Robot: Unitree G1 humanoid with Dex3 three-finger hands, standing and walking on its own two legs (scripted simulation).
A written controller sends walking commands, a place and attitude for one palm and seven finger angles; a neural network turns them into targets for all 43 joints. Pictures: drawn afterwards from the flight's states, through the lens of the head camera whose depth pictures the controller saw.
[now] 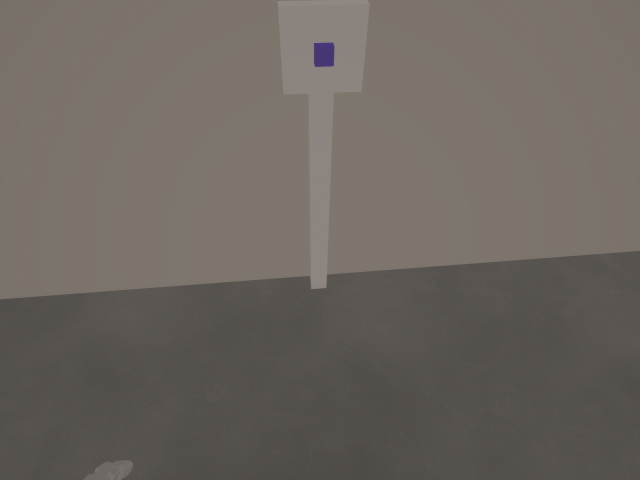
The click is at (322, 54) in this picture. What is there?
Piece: button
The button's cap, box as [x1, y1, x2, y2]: [314, 43, 333, 66]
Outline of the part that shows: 314,43 315,66 333,65 333,44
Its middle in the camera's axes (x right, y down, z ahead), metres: +0.00 -0.39 +0.81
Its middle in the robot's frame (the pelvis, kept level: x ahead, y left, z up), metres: +0.88 +0.04 +0.14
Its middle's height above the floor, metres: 0.91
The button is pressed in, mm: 0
